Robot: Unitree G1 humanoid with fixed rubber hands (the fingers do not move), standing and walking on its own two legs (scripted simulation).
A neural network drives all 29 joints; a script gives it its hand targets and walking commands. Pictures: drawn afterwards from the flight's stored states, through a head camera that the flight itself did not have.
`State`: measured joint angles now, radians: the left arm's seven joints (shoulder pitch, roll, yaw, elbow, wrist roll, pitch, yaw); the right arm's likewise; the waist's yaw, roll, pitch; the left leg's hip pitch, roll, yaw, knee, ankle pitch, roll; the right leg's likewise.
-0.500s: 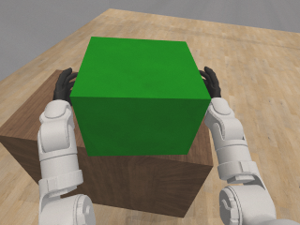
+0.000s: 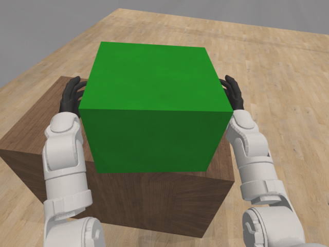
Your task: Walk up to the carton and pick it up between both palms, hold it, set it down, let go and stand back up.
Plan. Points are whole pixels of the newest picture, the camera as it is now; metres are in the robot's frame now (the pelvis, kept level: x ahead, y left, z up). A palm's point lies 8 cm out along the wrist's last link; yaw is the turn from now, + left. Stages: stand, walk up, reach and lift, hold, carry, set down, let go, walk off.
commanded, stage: hold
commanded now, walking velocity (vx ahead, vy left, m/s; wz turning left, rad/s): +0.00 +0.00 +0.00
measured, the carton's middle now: (154, 106) +0.42 +0.01 +0.14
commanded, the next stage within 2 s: none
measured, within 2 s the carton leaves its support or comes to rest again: neither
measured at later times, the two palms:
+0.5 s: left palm (71, 112) +0.35 +0.19 +0.18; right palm (232, 108) +0.36 -0.18 +0.18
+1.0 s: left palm (73, 112) +0.35 +0.18 +0.18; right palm (234, 110) +0.35 -0.18 +0.17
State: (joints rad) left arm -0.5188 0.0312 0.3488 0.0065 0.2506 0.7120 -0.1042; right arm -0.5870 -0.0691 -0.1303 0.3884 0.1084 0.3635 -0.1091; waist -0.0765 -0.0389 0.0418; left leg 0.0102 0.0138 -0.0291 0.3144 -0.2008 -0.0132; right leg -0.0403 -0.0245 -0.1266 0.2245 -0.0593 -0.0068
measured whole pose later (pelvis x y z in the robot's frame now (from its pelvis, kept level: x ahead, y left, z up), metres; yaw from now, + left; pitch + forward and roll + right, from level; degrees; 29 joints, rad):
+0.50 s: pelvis +0.00 +0.00 +0.00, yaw +0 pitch -7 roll -1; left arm -0.54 0.04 0.36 0.05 0.25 0.69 -0.11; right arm -0.60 -0.05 -0.14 0.41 0.09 0.35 -0.12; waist -0.07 -0.04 0.04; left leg 0.01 0.02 -0.03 0.30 -0.19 -0.02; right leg -0.04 -0.02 -0.13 0.22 -0.06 -0.01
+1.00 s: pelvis +0.00 +0.00 +0.00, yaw +0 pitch -7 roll -1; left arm -0.52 0.03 0.34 0.03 0.25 0.69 -0.10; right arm -0.58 -0.07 -0.13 0.40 0.10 0.34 -0.11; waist -0.08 -0.04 0.05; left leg 0.02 0.01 -0.03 0.31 -0.20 -0.01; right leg -0.04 -0.02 -0.12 0.22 -0.06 -0.01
